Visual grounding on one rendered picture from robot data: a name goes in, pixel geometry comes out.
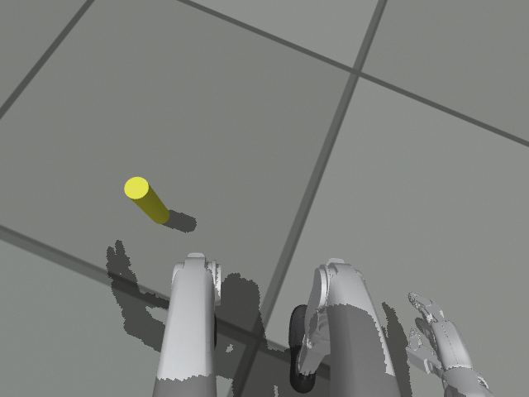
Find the right robot arm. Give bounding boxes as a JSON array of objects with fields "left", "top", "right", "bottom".
[{"left": 441, "top": 367, "right": 494, "bottom": 397}]

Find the right robot foot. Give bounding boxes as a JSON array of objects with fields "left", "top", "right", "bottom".
[{"left": 288, "top": 305, "right": 316, "bottom": 394}]

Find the can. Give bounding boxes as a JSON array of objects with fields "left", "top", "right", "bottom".
[{"left": 124, "top": 177, "right": 169, "bottom": 224}]

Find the right robot hand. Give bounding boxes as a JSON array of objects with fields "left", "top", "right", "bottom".
[{"left": 406, "top": 292, "right": 474, "bottom": 378}]

